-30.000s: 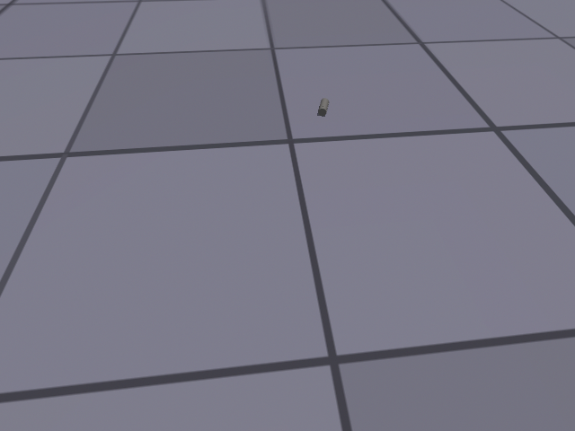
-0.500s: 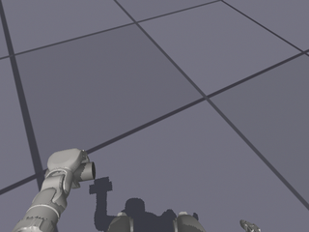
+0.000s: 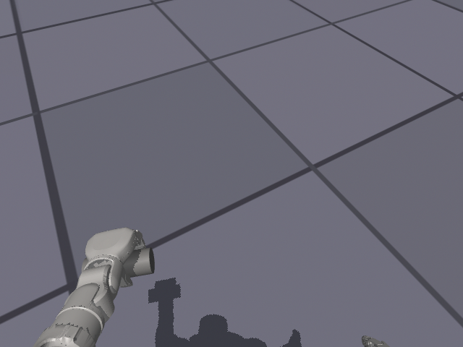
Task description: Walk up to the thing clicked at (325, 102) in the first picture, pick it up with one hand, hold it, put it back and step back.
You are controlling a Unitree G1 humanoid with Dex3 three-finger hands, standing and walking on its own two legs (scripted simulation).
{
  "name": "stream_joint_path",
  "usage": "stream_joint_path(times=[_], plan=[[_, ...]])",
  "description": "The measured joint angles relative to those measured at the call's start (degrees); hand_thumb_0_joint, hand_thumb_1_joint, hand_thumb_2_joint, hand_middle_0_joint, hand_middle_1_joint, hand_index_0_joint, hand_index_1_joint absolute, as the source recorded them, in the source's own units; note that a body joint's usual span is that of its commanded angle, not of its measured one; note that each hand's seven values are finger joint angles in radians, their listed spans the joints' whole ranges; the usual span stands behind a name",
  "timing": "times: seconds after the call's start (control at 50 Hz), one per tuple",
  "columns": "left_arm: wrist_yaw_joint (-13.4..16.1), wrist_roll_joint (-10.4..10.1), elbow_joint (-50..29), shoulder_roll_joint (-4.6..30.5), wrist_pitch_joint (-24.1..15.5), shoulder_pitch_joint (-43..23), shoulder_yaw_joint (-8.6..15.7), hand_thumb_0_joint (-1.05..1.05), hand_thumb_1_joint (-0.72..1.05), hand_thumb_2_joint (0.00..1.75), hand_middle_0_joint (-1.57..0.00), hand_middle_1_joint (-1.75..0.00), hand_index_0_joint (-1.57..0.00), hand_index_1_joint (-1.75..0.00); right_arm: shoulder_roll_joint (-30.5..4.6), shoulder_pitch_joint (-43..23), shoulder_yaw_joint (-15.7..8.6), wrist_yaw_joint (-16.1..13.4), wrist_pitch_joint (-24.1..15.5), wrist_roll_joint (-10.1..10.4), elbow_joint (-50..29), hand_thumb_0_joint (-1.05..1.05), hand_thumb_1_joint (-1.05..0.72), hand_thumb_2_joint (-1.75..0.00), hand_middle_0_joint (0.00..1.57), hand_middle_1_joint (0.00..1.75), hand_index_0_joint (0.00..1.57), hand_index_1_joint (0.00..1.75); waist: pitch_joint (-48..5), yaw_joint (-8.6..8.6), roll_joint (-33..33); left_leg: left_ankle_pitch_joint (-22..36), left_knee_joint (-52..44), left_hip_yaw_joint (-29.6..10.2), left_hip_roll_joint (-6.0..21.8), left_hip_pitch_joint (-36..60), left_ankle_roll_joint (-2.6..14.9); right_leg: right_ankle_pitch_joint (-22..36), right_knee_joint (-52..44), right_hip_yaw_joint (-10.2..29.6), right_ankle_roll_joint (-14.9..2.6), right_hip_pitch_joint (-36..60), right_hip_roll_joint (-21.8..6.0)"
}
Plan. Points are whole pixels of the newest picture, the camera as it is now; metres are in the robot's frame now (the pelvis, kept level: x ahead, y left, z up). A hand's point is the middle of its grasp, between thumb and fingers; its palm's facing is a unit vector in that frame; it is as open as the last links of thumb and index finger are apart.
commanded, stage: hold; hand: left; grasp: from above
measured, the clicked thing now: (120, 265) +0.32 +0.23 -0.10
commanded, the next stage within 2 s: crouch in 1.76 s
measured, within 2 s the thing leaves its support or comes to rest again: neither
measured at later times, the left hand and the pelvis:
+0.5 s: hand (117, 258) +0.31 +0.22 -0.05, palm faces -0.44 -0.08 -0.89, open 8.2 cm; pelvis +0.01 +0.00 +0.02, yaw +0 degrees
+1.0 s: hand (113, 262) +0.30 +0.22 -0.03, palm faces -0.44 -0.08 -0.90, open 8.2 cm; pelvis +0.00 +0.00 +0.02, yaw +0 degrees
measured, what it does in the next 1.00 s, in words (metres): stands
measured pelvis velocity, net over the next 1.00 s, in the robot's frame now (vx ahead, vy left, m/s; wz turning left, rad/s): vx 0.00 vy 0.00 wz -0.01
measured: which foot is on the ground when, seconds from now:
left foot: down 0.00-1.00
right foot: down 0.00-1.00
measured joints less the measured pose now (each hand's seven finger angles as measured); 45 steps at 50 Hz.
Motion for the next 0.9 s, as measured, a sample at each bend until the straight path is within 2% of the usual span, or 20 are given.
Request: stream_joint_path(times=[0.32,0.9], plan=[[-2.1,0.4,-1.7,0.0,0.3,0.4,-0.6,-0.01,0.22,0.35,-0.87,-0.33,-0.90,-0.33,-0.8,-0.5,-0.9,0.7,1.4,0.3,-1.2,0.00,-0.89,-0.89,0.20,0.29,0.20,0.29,0.6,0.77,-0.2,1.5,-5.5,0.3,-0.2,6.5,-0.06,1.5,-5.3,0.2,-0.09,6.3,-0.2],[-6.0,0.6,-7.7,0.2,0.1,3.0,-1.3,-0.02,0.20,0.35,-0.91,-0.29,-0.93,-0.29,-0.5,-1.6,-0.4,0.8,3.6,1.0,-3.1,0.00,-0.90,-0.89,0.20,0.29,0.20,0.29,2.4,2.27,0.5,4.5,-11.3,0.7,-0.4,12.6,0.02,4.2,-10.5,0.5,-0.09,12.0,-0.4]])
